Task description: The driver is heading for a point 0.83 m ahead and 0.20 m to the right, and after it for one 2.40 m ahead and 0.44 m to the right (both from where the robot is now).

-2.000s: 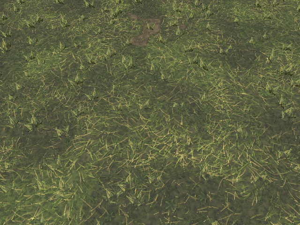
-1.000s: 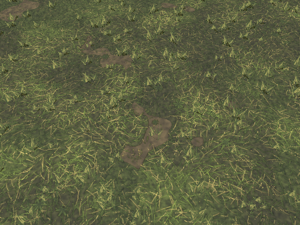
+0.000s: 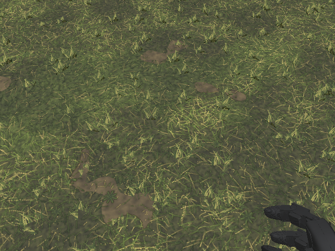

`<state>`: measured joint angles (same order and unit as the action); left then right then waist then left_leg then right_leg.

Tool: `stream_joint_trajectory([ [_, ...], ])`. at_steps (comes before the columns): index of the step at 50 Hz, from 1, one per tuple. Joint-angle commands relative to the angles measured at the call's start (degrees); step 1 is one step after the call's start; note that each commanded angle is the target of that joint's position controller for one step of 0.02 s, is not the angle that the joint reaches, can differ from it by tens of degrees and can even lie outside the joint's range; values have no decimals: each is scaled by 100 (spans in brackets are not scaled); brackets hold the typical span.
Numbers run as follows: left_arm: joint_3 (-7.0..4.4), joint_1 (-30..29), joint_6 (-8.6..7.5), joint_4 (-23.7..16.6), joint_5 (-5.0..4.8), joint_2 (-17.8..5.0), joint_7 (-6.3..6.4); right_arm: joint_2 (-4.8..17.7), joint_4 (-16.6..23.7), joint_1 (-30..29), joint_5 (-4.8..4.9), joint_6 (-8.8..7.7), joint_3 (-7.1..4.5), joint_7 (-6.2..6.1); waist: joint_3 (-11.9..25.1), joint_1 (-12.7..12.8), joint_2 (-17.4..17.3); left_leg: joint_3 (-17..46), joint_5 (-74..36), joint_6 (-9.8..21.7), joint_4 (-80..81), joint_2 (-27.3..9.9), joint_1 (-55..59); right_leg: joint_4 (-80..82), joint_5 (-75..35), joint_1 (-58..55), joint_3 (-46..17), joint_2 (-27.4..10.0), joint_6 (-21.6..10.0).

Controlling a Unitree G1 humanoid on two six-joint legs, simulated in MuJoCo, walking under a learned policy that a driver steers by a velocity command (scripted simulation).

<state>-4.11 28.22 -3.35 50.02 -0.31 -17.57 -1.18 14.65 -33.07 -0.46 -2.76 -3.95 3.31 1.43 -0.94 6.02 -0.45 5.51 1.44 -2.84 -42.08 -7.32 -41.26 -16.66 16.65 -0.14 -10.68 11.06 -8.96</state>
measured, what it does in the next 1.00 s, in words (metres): walks ahead, turning right: left foot, then right foot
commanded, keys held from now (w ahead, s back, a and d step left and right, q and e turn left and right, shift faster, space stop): w+e+shift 0.68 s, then w+shift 0.02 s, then q+shift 0.30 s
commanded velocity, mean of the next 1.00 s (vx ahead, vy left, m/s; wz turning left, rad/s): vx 0.87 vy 0.00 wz -0.70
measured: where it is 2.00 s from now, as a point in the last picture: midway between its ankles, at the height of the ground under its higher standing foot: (274, 149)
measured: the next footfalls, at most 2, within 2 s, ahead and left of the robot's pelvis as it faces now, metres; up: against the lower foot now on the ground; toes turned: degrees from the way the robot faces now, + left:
left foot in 0.12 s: +0.34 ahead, +0.17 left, +0.00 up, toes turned -11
right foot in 0.58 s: +0.66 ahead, -0.16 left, +0.00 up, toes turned -38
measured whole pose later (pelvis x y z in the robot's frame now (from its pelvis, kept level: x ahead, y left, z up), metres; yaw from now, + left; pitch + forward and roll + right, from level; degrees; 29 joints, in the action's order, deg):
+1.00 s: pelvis +0.84 -0.22 -0.03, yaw -41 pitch +0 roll -1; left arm -2.5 20.7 -2.2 47.8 1.6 -17.5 1.9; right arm 16.1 -37.4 6.5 0.3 -7.1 -1.3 2.8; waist -3.6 3.0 -1.3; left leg -1.0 -3.3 3.7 -29.4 3.3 -31.3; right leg -42.1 30.4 -0.5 -1.6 7.2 -3.3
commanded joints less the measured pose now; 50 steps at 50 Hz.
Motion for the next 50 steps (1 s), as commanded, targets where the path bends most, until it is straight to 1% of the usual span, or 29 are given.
stream_joint_trajectory([
  [1, -310, -137, -107, -397, -43, -1092, 24, 563, 473, -583, 99, -62, -160, -18, -252, -28, 317, -570, -800, 63, 834, 555, 1522, 511, -2928, 1241, -1171, -1150, -408],
  [4, -373, -339, -98, -464, 21, -1327, 90, 995, 241, 273, 103, -118, -358, -139, 470, -468, 318, -469, 61, 228, 1311, 918, 2868, -852, -4567, 618, -1235, -1164, -41],
  [5, -402, -603, -117, -516, 53, -1508, 66, 1219, 7, 1255, 131, -148, -481, -216, 1015, -1077, 297, -443, 470, 299, 1308, 848, 3948, -2029, -4674, 817, -1146, -1042, 77],
  [6, -337, -902, -195, -623, 96, -1268, 54, 1533, -263, 2563, 68, -175, -649, -336, 1648, -1715, 181, 26, 1414, 437, 1007, 235, 5411, -3572, -3834, 1626, -946, -847, 142],
  [7, -62, -431, -235, -844, -74, -134, 87, 1954, -344, 3126, -219, -195, -790, -386, 2519, -1412, -1523, 2517, 3351, 890, 1482, -1747, 7059, -5618, 875, 3290, -259, -229, 243],
  [8, 64, -349, -153, -1065, -119, -298, 89, 2011, -316, 2647, -116, -99, -875, -339, 2787, -1116, -2190, 4724, 4590, 1201, 2580, -2157, 6905, -6482, 1120, 4227, 223, -440, 239],
  [9, -6, -998, -47, -946, 52, -716, 108, 1391, -215, 2033, -70, -69, -785, -325, 1593, -1170, -1060, 3792, 4744, 1090, 2758, -1709, 5904, -6442, 394, 4554, 390, -880, 218],
  [11, -36, -1585, 67, -1004, 193, -718, -55, 863, -448, 1889, -65, -51, -661, -286, 539, -1080, -129, 1887, 2530, 901, 2709, -1161, 4646, -5979, -73, 4370, 559, -1269, 294],
  [14, 102, -1859, 291, -1315, 248, -229, -246, 508, -956, 2287, 100, -197, -578, -208, 66, -788, -507, 679, 1309, 744, 2955, -909, 3972, -5826, -97, 4454, 607, -1606, 358],
  [16, 181, -2199, 364, -1593, 258, -156, -313, 529, -1067, 2233, 162, -287, -587, -146, -123, -648, -473, 8, 368, 707, 3156, -922, 3773, -5682, -406, 4684, 719, -1695, 389],
  [19, 267, -2645, 371, -1928, 215, -179, -390, 725, -1117, 1977, 121, -385, -624, -129, -433, -431, -504, -1039, -508, 614, 3467, -758, 3324, -4751, -1304, 4494, 937, -1739, 406],
  [22, 328, -3340, 343, -2037, 219, -202, -495, 865, -1334, 2325, 111, -375, -657, -153, -801, -631, -112, -1956, -1657, 398, 3669, -365, 3494, -3283, -1734, 3893, 1803, -1385, 170],
  [24, 317, -3326, 312, -1971, 213, -247, -499, 1142, -1393, 2610, 119, -335, -710, -212, -565, -566, -246, -2185, -4377, 283, 3116, -415, 3980, -2830, -1648, 3171, 2231, -942, -54],
  [26, 220, -2509, 281, -1718, 210, -476, -404, 1497, -1359, 2631, 112, -167, -799, -316, 25, -26, -556, -2170, -6243, 242, 1702, -642, 4379, -2693, -1081, 2218, 2267, -555, -250],
  [28, -74, -227, 226, -1004, 194, -950, -215, 1631, -1124, 2126, 71, 9, -845, -318, 1010, 993, -537, -1941, -5758, 388, -1305, -802, 3276, -2273, -676, -449, 1701, -387, -633],
  [29, -317, -154, 303, -865, -19, -1269, -39, 1381, -1059, 1954, 67, 30, -845, -230, 993, 855, 469, -1929, -486, 249, -3597, 256, 1771, -1803, -278, -1572, 776, -767, -751],
  [30, -425, -848, 432, -1168, 252, -2072, -24, 878, -361, 2477, 98, -78, -676, -161, 1514, -162, 1518, -1295, 2806, -76, -5693, 881, -589, -1249, -519, -2912, -2456, -2366, -1886],
  [31, -440, -436, 474, -1335, 223, -1885, 59, 1144, -125, 1767, 106, -227, -662, -173, 1997, 335, 274, -171, 2335, -6, -5633, 720, -1051, -327, 412, -2857, -3442, -2576, -2036],
  [33, -316, -709, 326, -991, 141, -1330, 148, 1018, -77, 1458, 74, -303, -578, -180, 251, -314, -437, -77, 2010, 60, -4052, 168, -745, 320, 144, -710, -2795, -2280, -1523],
  [35, -179, -1131, 126, -1032, 147, -1027, 195, 916, -252, 1817, -136, -62, -530, -190, -140, -864, -484, -92, 2218, -43, -3357, -48, 193, 332, -695, 862, -1928, -1844, -1349],
  [36, -83, -1223, 38, -1010, 119, -798, 188, 867, -314, 1909, -140, 57, -526, -171, -289, -1012, -500, -186, 2301, -123, -2954, -163, 477, 362, -1596, 1380, -1549, -1773, -1292],
  [38, -40, -1246, -113, -865, 118, -758, 132, 580, -204, 1572, -69, 86, -441, -113, -470, -1027, -483, -548, 1692, -152, -1812, -151, 945, 415, -3734, 2040, -608, -1490, -1053],
  [41, 2, -885, -260, -545, 6, -594, -5, 192, -239, 1193, 111, 1, -324, -8, -161, -639, -62, -1023, -762, 272, 11, 205, 1892, 321, -4870, 1846, 561, -946, -342],
  [42, 23, -828, -259, -655, -237, -412, 165, 350, -110, 413, 369, -266, -405, -54, -123, -180, -365, -759, -1334, 223, 453, 372, 1812, 227, -3867, 1682, 340, -1210, -304],
  [43, 32, -665, -218, -522, -216, -619, 253, 361, -37, 278, 409, -363, -413, -24, -49, -193, -231, -780, -1658, 284, 1013, 496, 1602, 232, -3633, 1116, 377, -1338, -253],
  [46, -8, -524, -60, -380, 112, -810, 331, 686, -67, 437, 403, -418, -589, 111, 252, -285, 379, -776, -1930, 535, 1368, 975, 1964, -476, -4155, 280, 581, -1510, 157],
  [48, -27, -1144, 32, -612, 183, -896, 356, 1120, -412, 1861, 368, -356, -838, 161, 756, -1155, 642, -902, -1455, 633, 1225, 1279, 3077, -2123, -5245, 278, 822, -1384, 512],
  [49, -14, -1557, 64, -798, 224, -842, 366, 1222, -639, 2772, 344, -305, -895, 123, 980, -1663, 397, -490, -1998, 732, 1402, 916, 3998, -3901, -4441, 951, 994, -1097, 784],
  [50, 140, -578, 58, -925, 399, -80, 299, 1552, -535, 2632, 202, -298, -870, 127, 1469, -851, -1654, 1522, -4412, 1602, 833, -421, 5639, -6450, 1737, 2827, 1010, -178, 1220],
])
